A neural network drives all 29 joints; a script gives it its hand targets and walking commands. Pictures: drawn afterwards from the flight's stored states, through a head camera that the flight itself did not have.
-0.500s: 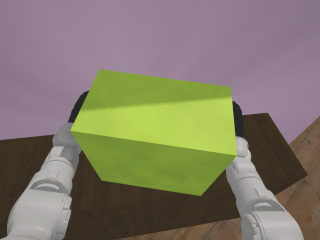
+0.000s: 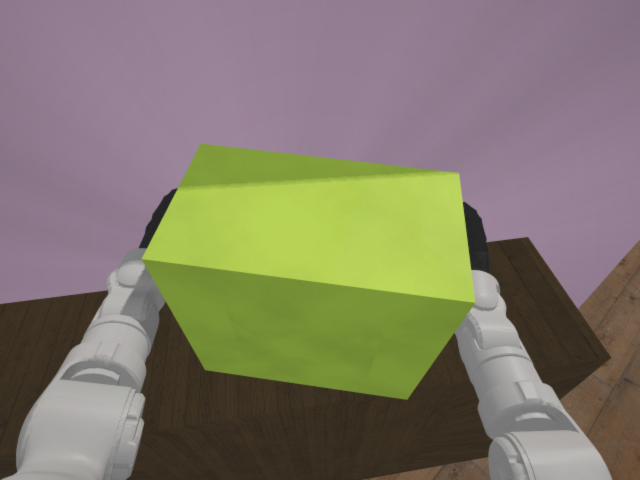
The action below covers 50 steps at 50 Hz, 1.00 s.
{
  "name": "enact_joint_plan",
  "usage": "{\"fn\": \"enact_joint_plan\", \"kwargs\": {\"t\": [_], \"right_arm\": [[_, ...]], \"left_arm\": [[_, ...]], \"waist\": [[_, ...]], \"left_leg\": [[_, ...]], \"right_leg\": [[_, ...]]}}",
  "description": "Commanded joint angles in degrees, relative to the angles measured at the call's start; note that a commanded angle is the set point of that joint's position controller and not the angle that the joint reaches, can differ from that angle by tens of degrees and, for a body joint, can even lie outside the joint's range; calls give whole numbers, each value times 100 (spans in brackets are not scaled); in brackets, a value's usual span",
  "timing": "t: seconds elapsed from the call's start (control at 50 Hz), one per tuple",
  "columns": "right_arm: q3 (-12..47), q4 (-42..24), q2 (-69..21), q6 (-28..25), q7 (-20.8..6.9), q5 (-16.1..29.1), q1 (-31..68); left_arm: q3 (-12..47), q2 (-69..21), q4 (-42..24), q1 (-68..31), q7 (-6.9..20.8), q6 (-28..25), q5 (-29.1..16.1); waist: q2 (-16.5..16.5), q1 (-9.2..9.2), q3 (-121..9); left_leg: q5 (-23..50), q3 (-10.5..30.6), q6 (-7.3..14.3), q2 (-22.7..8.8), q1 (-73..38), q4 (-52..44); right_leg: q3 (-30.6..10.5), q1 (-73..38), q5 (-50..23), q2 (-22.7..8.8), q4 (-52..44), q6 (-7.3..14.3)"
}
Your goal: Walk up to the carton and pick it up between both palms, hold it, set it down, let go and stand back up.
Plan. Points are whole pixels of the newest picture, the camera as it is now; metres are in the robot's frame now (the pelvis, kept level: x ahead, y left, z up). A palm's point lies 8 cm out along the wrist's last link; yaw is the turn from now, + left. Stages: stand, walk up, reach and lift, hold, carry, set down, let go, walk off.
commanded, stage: reach and lift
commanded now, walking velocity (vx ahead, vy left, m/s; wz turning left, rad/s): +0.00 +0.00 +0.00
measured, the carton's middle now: (314, 285) +0.36 -0.02 +0.05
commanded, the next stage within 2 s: none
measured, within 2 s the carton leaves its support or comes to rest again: neither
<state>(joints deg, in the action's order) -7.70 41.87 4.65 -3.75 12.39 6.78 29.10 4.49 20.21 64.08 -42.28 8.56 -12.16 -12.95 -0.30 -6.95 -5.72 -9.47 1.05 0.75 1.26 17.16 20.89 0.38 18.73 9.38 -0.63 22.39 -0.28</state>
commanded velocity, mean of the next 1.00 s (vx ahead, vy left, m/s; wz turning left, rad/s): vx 0.00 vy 0.00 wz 0.00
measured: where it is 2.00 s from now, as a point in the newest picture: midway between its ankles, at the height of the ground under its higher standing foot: outside the picture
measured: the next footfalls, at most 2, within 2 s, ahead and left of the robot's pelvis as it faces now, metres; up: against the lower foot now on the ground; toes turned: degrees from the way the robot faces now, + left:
none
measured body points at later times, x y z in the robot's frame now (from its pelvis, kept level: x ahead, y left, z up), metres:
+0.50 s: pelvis +0.00 +0.01 +0.00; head -0.04 +0.01 +0.45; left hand +0.41 +0.17 +0.17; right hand +0.35 -0.23 +0.13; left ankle +0.01 +0.12 -0.74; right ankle +0.02 -0.12 -0.74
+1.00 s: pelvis +0.00 +0.00 +0.00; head -0.04 -0.01 +0.45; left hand +0.40 +0.17 +0.18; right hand +0.38 -0.23 +0.16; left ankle +0.01 +0.12 -0.74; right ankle +0.02 -0.12 -0.74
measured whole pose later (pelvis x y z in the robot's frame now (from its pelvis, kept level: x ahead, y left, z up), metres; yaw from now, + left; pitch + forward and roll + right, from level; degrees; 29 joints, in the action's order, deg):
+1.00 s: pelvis +0.00 +0.00 +0.00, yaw +0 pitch -1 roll +1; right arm -6.4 32.6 13.0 19.5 7.9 10.4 36.1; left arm -11.4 11.5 27.4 -37.0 1.9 27.4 -6.6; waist -0.3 -2.7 -5.2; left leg -8.3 1.1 0.1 0.9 8.2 17.5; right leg 0.4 10.2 8.7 -0.3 19.8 0.2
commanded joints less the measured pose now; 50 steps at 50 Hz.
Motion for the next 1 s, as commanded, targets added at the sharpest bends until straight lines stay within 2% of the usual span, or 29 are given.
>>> {"fn": "enact_joint_plan", "kwargs": {"t": [0.0, 0.02, 0.06, 0.08, 0.1, 0.12, 0.18, 0.2, 0.24, 0.26, 0.3, 0.34, 0.4, 0.46, 0.52, 0.58, 0.62, 0.68, 0.7, 0.72, 0.78, 0.82, 0.84, 0.86, 0.9, 0.94, 0.98], "right_arm": [[3233, -3057, -4147, -94, -1024, 82, 3804], [3247, -3138, -4036, -37, -1020, 130, 3716], [3313, -3196, -3974, 105, -1031, 249, 3655], [3268, -3396, -3781, 172, -1026, 310, 3677], [3265, -3455, -3724, 209, -1031, 408, 3781], [3308, -3744, -3658, 252, -1054, 513, 3971], [3421, -4230, -3462, 421, -1075, 743, 4068], [3358, -4291, -3385, 510, -1066, 775, 4026], [3342, -4380, -3260, 679, -1094, 860, 4060], [3293, -4388, -3175, 749, -1089, 877, 4027], [3116, -4246, -3023, 917, -1112, 916, 4039], [2984, -4299, -2961, 1038, -1149, 905, 4155], [2750, -4168, -2887, 1210, -1210, 829, 4566], [2570, -4001, -2814, 1354, -1336, 827, 5031], [2552, -3713, -2910, 1444, -1423, 809, 5362], [2465, -3185, -2977, 1537, -1533, 827, 5504], [2409, -2944, -2910, 1605, -1617, 823, 5594], [2378, -2694, -2864, 1679, -1731, 803, 5616], [2283, -2535, -2762, 1727, -1764, 779, 5609], [2265, -2387, -2763, 1754, -1804, 787, 5558], [2331, -2384, -2702, 1815, -1885, 826, 5686], [2491, -2529, -2750, 1835, -1909, 958, 5692], [2533, -2633, -2705, 1856, -1913, 1006, 5711], [2568, -2579, -2689, 1889, -1913, 1063, 5821], [2708, -2743, -2707, 1970, -1864, 1168, 5755], [2877, -3204, -2706, 2011, -1796, 1382, 5779], [2898, -3331, -2618, 2085, -1741, 1494, 5795]], "left_arm": [[1360, -3987, -3118, -4168, 87, -100, -14], [1299, -3970, -3085, -3899, 84, 14, 36], [1226, -3985, -3314, -3760, 76, 239, 110], [1194, -3982, -3389, -3630, 74, 409, 149], [1169, -4059, -3566, -3615, 64, 520, 200], [1172, -4090, -3831, -3557, 39, 655, 201], [1213, -4202, -4297, -3281, -13, 1053, 245], [1243, -4237, -4357, -3124, -21, 1210, 247], [1120, -4263, -4552, -2973, -29, 1496, 357], [1097, -4232, -4564, -2889, -17, 1635, 383], [1004, -4308, -4770, -2931, -6, 1936, 495], [847, -4241, -4929, -3011, 43, 2186, 577], [603, -4199, -4765, -3104, 138, 2560, 761], [498, -4345, -4662, -3125, 151, 2898, 873], [388, -4297, -4495, -3351, 141, 3041, 935], [495, -4477, -4557, -3737, 48, 3119, 922], [396, -4413, -4502, -3930, -10, 3162, 977], [449, -4449, -4527, -3983, -78, 3242, 941], [290, -4294, -4385, -3950, -75, 3295, 1020], [284, -4311, -4511, -4075, -104, 3300, 1040], [334, -4321, -4702, -4009, -169, 3443, 983], [437, -4430, -5142, -3998, -236, 3507, 887], [486, -4398, -5261, -3980, -257, 3558, 849], [445, -4412, -5193, -3902, -284, 3627, 855], [399, -4305, -5389, -3616, -283, 3776, 886], [529, -4382, -5866, -3385, -298, 3910, 814], [566, -4390, -6020, -3316, -301, 4069, 813]], "waist": [[37, 504, -3701], [96, 509, -3665], [4, 609, -3619], [-5, 569, -3557], [-85, 617, -3483], [-93, 695, -3499], [12, 773, -3515], [93, 697, -3404], [124, 769, -3114], [195, 714, -2947], [83, 675, -2577], [154, 711, -2382], [172, 732, -1965], [132, 790, -1796], [196, 885, -1787], [-2, 853, -1905], [-52, 920, -1872], [-87, 916, -1914], [-37, 958, -1755], [-137, 941, -1820], [-110, 980, -2020], [-39, 987, -2373], [-44, 961, -2481], [-36, 1014, -2499], [128, 1063, -2614], [102, 1040, -2989], [10, 993, -3008]], "left_leg": [[1375, 88, 234, 243, -1061, -9], [1463, 132, 234, 240, -1135, -24], [1678, 151, 207, 204, -1343, 27], [1771, 197, 182, 196, -1452, 18], [2020, 214, 134, 167, -1590, 59], [2260, 209, 104, 131, -1764, 124], [2770, 216, 57, 101, -2116, 212], [2851, 235, 49, 94, -2202, 199], [2887, 253, 55, 79, -2238, 150], [2904, 262, 44, 93, -2196, 125], [2913, 271, -11, 68, -2254, 44], [2715, 258, 25, 74, -2168, -38], [2053, 181, 57, 121, -1874, -230], [1689, 138, 41, 108, -1766, -367], [1207, 90, 101, 113, -1503, -439], [775, 95, 62, 59, -1337, -533], [332, 96, 91, 29, -1153, -668], [232, 102, 61, -5, -1063, -683], [4, 90, 85, -5, -935, -738], [-81, 93, 71, -22, -899, -779], [147, 78, 39, -22, -874, -701], [597, 105, 12, -14, -1099, -575], [785, 114, -4, -6, -1166, -528], [933, 91, -16, 5, -1168, -469], [1416, 64, 16, 77, -1286, -332], [2065, 62, -27, 92, -1469, -151], [2380, 85, -87, 97, -1543, -54]], "right_leg": [[-195, -2020, -2012, -3, -346, 1], [-181, -2108, -2145, 17, -385, 1], [-179, -1985, -2140, 70, -403, 24], [-149, -2007, -2226, 97, -434, 48], [-128, -1951, -2257, 136, -446, 73], [-115, -1902, -2258, 185, -447, 97], [-121, -1903, -2400, 260, -520, 80], [-132, -1979, -2522, 265, -546, 72], [-134, -1981, -2422, 282, -591, 64], [-125, -2042, -2455, 292, -604, 55], [-98, -1917, -2193, 308, -681, 79], [-99, -1905, -1882, 308, -734, 83], [-102, -1884, -1445, 286, -787, 80], [-26, -1725, -938, 332, -840, 119], [-36, -1690, -623, 320, -835, 140], [17, -1486, -248, 358, -748, 184], [39, -1457, 23, 363, -723, 187], [33, -1370, 68, 390, -669, 209], [26, -1352, 218, 373, -703, 212], [44, -1366, 248, 391, -657, 205], [31, -1431, 60, 405, -615, 211], [6, -1518, -257, 412, -606, 194], [10, -1582, -399, 420, -605, 186], [2, -1510, -444, 428, -613, 207], [-24, -1733, -894, 419, -614, 158], [-39, -1925, -1449, 467, -556, 120], [-52, -1964, -1671, 486, -541, 119]]}}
